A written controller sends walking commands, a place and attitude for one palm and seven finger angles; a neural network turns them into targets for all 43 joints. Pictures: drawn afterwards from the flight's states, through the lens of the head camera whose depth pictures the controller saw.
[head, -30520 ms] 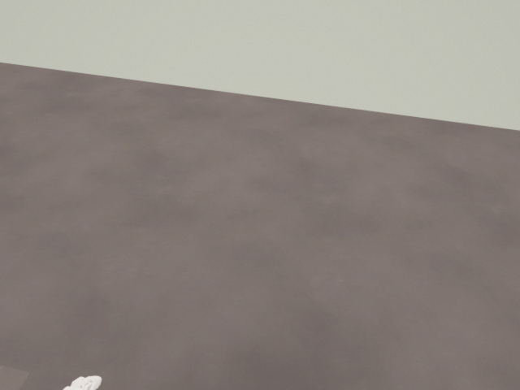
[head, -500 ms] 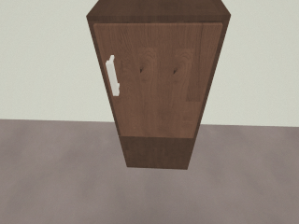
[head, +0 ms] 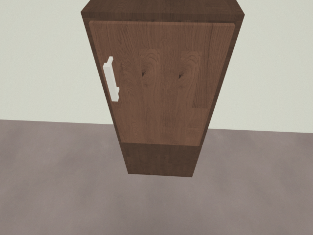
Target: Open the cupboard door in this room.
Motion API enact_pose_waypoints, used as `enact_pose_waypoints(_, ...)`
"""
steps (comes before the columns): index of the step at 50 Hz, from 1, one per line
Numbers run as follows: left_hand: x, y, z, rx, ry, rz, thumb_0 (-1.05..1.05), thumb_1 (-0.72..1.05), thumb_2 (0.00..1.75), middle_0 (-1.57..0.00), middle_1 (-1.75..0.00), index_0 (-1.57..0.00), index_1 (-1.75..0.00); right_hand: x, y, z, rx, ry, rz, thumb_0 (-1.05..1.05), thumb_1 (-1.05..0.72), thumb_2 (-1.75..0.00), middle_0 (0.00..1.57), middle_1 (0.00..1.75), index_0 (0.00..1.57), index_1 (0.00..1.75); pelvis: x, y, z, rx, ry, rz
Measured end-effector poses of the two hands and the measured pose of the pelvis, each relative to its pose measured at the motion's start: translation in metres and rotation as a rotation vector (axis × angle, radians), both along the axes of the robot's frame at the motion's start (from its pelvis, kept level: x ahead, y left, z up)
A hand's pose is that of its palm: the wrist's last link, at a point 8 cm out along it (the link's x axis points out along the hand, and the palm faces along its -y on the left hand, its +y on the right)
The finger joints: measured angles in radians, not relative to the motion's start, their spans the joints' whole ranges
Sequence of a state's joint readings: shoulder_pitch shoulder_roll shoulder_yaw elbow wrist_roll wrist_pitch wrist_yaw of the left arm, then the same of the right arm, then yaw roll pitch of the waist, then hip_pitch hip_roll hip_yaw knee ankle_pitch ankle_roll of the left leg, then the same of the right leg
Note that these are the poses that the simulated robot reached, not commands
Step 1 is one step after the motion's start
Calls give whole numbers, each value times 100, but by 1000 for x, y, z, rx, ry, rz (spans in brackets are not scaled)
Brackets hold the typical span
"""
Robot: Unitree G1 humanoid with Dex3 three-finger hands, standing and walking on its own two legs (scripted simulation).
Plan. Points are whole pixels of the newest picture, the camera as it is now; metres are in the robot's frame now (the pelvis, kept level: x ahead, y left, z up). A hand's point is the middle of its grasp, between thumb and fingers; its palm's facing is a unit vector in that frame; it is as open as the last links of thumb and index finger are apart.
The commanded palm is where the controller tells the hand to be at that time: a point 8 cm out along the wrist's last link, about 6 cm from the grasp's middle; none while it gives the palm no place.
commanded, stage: look again from close up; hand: left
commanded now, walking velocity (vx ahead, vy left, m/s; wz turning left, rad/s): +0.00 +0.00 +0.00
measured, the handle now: (113, 79) +0.55 +0.18 +0.08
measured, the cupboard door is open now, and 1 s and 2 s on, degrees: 0 0 0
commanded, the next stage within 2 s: raise the hand with hooked fingers in 0.12 s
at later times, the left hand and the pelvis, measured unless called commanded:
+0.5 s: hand (90, 197) +0.20 +0.18 +0.01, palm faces +0.07 -1.00 -0.03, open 7.9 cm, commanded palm +0.13 +0.24 -0.04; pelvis -0.02 -0.01 -0.03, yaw +1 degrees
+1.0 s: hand (70, 197) +0.20 +0.22 +0.01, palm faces -0.01 -1.00 -0.06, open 10.7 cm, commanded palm +0.16 +0.28 +0.02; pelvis -0.03 +0.01 -0.05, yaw +2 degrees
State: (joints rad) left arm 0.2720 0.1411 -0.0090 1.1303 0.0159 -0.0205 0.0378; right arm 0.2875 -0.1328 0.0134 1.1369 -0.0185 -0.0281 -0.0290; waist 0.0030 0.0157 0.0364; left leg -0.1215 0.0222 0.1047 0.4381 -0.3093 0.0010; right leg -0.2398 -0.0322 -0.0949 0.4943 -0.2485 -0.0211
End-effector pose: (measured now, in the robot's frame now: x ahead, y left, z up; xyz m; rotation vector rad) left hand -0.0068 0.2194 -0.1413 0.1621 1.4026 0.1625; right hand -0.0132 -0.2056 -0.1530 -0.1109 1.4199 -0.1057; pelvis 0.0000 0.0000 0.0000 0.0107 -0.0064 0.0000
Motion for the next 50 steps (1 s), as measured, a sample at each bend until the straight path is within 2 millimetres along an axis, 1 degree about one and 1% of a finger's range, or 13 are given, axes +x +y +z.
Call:
enact_pose_waypoints(12,23,2,1,18,-48,0,1,92,90,-20,-30,-20,-30,23,-19,3,-33,-27,17,0,-91,-90,20,30,19,30,8,-5,0,-6,4,7)
enact_pose_waypoints(13,33,4,6,14,-103,50,1,92,89,-20,-30,-20,-30,28,-21,4,-39,-62,11,0,-91,-90,20,30,19,30,7,-5,-1,-8,5,7)
enact_pose_waypoints(16,92,12,56,53,-510,100,2,92,89,-20,-31,-20,-31,58,-32,17,-91,-284,16,1,-92,-90,20,30,20,30,6,-4,-2,-3,13,17)
enact_pose_waypoints(19,150,14,110,41,-895,84,2,89,88,-20,-33,-20,-33,98,-44,31,-121,-498,49,1,-92,-90,21,30,20,30,0,-4,-7,-3,44,42)
enact_pose_waypoints(22,184,14,143,-17,-1211,5,1,84,86,-20,-35,-20,-36,139,-54,49,-142,-688,85,1,-91,-90,20,30,20,30,-8,-6,-18,4,100,30)
enact_pose_waypoints(24,189,11,150,-67,-1359,-80,1,80,84,-20,-38,-20,-38,164,-60,60,-154,-798,117,1,-91,-90,20,30,20,30,-14,-8,-29,9,138,20)
enact_pose_waypoints(26,183,10,144,-110,-1425,-172,1,75,83,-21,-40,-21,-40,186,-63,69,-165,-888,151,1,-91,-90,20,30,20,30,-19,-10,-40,10,165,13)
enact_pose_waypoints(28,170,12,129,-153,-1404,-202,0,71,81,-21,-43,-21,-43,203,-64,76,-176,-950,175,1,-91,-90,20,30,20,30,-22,-10,-50,11,182,9)
enact_pose_waypoints(32,141,26,101,-168,-1298,-117,1,61,77,-22,-49,-22,-49,222,-55,80,-187,-1003,225,1,-91,-90,20,30,19,30,-26,-9,-62,-2,199,24)
enact_pose_waypoints(35,130,37,102,-109,-1298,-74,1,54,74,-23,-53,-23,-53,222,-39,71,-170,-982,259,1,-91,-90,20,30,19,30,-28,-7,-66,-23,199,39)
enact_pose_waypoints(37,132,41,111,-83,-1337,-90,1,49,72,-23,-56,-23,-56,215,-27,60,-146,-943,279,1,-91,-90,20,30,19,30,-30,-5,-67,-36,197,49)
enact_pose_waypoints(43,166,44,136,-120,-1380,-210,1,35,66,-24,-65,-24,-65,174,4,27,-52,-799,244,1,-91,-90,21,30,20,30,-34,2,-64,-54,189,57)
enact_pose_waypoints(50,187,59,153,-126,-1314,-198,1,19,59,-25,-76,-25,-76,129,9,23,-34,-709,150,1,-90,-90,21,30,20,31,-30,10,-49,-40,176,33)
